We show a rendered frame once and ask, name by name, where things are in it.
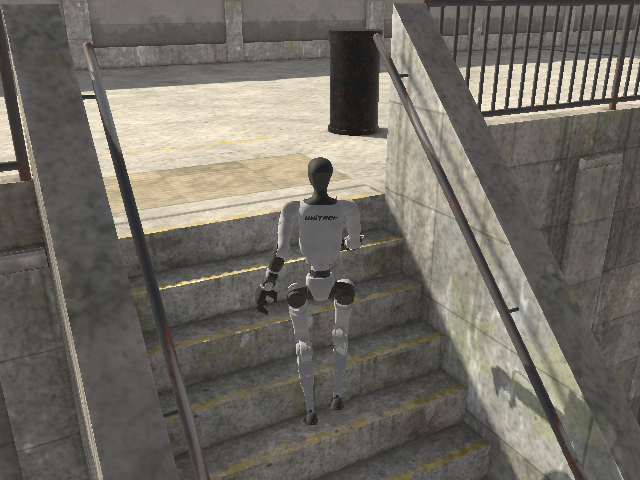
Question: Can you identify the robot right hand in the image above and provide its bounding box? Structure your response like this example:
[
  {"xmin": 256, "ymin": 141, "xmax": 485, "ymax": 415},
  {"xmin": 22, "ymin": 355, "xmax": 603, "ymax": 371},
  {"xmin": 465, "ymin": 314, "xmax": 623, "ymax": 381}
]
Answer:
[{"xmin": 340, "ymin": 233, "xmax": 350, "ymax": 251}]

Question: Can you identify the right robot upper arm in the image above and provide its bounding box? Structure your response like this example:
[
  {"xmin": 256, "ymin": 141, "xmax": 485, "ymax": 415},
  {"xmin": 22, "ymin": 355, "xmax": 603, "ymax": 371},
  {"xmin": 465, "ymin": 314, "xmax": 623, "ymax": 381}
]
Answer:
[{"xmin": 340, "ymin": 199, "xmax": 361, "ymax": 249}]

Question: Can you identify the right robot foot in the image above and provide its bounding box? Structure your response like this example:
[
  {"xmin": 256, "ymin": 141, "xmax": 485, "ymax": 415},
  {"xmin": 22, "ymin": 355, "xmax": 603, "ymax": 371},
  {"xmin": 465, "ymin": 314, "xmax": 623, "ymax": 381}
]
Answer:
[{"xmin": 329, "ymin": 395, "xmax": 344, "ymax": 410}]

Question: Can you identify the robot foot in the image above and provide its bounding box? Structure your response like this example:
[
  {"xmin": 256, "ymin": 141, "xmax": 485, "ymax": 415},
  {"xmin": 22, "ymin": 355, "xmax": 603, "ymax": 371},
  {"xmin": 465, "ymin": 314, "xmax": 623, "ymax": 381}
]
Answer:
[
  {"xmin": 329, "ymin": 395, "xmax": 344, "ymax": 410},
  {"xmin": 303, "ymin": 410, "xmax": 318, "ymax": 425}
]

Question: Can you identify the robot left hand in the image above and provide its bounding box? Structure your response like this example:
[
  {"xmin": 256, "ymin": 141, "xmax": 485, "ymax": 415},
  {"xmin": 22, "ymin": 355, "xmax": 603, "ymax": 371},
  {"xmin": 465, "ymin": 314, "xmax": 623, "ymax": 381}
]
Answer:
[{"xmin": 255, "ymin": 285, "xmax": 277, "ymax": 315}]

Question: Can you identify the left robot foot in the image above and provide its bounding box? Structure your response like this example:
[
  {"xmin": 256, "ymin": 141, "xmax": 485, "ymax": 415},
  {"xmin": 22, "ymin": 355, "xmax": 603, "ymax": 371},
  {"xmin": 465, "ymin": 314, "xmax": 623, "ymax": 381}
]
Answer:
[{"xmin": 303, "ymin": 410, "xmax": 318, "ymax": 425}]

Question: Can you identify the left robot upper arm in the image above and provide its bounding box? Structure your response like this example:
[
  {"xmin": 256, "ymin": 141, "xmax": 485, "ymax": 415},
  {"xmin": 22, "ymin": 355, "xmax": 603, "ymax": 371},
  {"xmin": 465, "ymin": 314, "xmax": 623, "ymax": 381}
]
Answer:
[{"xmin": 276, "ymin": 201, "xmax": 300, "ymax": 258}]

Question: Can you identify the left robot forearm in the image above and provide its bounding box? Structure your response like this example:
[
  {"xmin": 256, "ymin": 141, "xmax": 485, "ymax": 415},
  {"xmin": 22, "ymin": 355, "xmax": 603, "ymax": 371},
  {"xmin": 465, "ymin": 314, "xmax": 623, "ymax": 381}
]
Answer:
[{"xmin": 260, "ymin": 243, "xmax": 285, "ymax": 291}]

